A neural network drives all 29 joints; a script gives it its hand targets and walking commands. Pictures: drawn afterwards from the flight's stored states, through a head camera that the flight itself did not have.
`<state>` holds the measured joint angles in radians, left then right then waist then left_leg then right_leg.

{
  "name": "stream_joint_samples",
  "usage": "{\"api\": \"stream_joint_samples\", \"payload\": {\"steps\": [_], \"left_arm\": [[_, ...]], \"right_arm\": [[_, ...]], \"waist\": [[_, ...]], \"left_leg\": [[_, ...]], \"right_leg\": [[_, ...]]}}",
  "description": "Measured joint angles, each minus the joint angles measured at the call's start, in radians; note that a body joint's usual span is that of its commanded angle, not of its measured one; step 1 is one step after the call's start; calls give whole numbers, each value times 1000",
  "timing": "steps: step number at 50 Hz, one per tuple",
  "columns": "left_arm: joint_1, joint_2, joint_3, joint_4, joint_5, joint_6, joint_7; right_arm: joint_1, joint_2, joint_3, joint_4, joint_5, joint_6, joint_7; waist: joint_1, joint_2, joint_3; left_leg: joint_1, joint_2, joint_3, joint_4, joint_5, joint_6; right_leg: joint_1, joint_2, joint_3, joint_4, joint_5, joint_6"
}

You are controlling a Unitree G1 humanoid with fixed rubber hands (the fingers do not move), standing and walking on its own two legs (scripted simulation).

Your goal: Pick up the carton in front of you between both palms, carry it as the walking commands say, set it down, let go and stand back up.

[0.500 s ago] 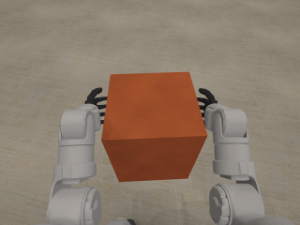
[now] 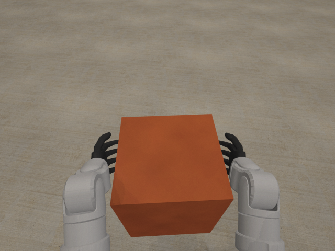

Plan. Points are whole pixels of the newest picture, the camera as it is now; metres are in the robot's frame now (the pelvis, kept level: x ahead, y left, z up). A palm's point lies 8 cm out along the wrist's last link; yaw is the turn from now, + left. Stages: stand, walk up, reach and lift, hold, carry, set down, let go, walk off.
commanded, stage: carry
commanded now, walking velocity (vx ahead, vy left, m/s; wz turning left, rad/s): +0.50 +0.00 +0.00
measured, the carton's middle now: (169, 179) +0.28 +0.00 +0.03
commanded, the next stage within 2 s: none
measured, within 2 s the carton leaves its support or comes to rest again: neither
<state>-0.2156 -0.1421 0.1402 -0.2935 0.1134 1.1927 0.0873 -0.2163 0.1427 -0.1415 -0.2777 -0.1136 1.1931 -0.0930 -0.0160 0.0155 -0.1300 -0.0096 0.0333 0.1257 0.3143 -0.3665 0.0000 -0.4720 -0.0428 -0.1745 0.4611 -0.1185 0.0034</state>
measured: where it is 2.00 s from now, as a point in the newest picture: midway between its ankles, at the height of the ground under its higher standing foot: (164, 124)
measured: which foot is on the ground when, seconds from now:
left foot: down 0.00-0.02, up 0.04-0.52, down 0.54-1.00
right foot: up 0.00-0.00, down 0.02-0.56, up 0.58-1.00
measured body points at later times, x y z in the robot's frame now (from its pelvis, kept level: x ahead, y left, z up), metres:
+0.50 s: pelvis +0.29 +0.00 -0.01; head +0.26 +0.00 +0.44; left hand +0.56 +0.15 +0.09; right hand +0.56 -0.15 +0.09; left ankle +0.44 +0.12 -0.72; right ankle +0.12 -0.10 -0.74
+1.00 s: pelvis +0.60 +0.00 +0.00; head +0.58 +0.01 +0.45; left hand +0.87 +0.15 +0.10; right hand +0.87 -0.15 +0.09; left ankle +0.46 +0.11 -0.74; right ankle +0.75 -0.12 -0.71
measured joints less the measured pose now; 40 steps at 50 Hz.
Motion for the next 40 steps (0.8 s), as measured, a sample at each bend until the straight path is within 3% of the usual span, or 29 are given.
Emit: {"api": "stream_joint_samples", "payload": {"steps": [2,4,6,8,17,23,26,27,29,32,35,40], "left_arm": [[7,1,-11,16,3,3,-5],[9,1,-26,61,9,-2,-7],[25,4,-32,80,10,8,-7],[50,7,-32,73,5,13,-7],[91,12,-40,-9,-8,-4,-7],[71,10,-49,-48,-7,19,-8],[58,9,-45,-48,-1,35,-8],[53,9,-38,-46,1,38,-8],[47,11,-16,-21,3,36,-8],[57,8,-7,7,9,33,-8],[69,11,-27,12,10,19,-8],[93,12,-56,-10,9,-12,-8]], "right_arm": [[17,-7,6,-3,-4,10,1],[34,-18,1,13,-4,18,2],[53,-15,3,27,-8,29,2],[66,-8,13,31,-14,34,2],[89,-13,51,-30,-13,18,2],[86,-13,44,-86,-9,39,2],[74,-12,37,-81,-6,50,2],[64,-11,36,-69,-6,49,2],[45,-8,40,-14,-8,32,2],[48,-7,42,32,-7,21,2],[78,-11,43,19,-2,6,3],[115,-14,46,-21,8,-22,3]], "waist": [[5,16,-18],[16,31,-19],[20,19,-11],[24,11,-2],[31,-7,-4],[23,-6,-17],[25,-21,-17],[23,-32,-14],[9,-59,-2],[3,-44,33],[-2,-34,55],[-5,-25,47]], "left_leg": [[-36,27,-12,182,-100,-15],[-171,32,-56,500,-108,-11],[-308,22,-68,723,-82,5],[-416,36,-58,784,-9,11],[-614,93,-31,433,254,-27],[-577,66,23,248,326,-3],[-498,34,70,162,304,19],[-469,21,86,147,326,41],[-473,8,108,226,278,80],[-414,15,112,196,219,81],[-331,12,107,104,220,72],[-195,4,89,-20,201,61]], "right_leg": [[41,13,-31,-8,42,-39],[45,19,-47,60,-19,-78],[87,17,-51,44,-65,-89],[143,22,-49,-12,-65,-79],[388,34,-21,-226,-95,-59],[532,25,-11,-253,-201,-14],[577,3,3,-178,-304,20],[566,-16,12,-94,-356,28],[437,-55,56,226,-358,25],[193,-27,124,631,-312,-1],[26,-38,115,662,-218,-14],[-119,-71,93,451,-90,10]]}}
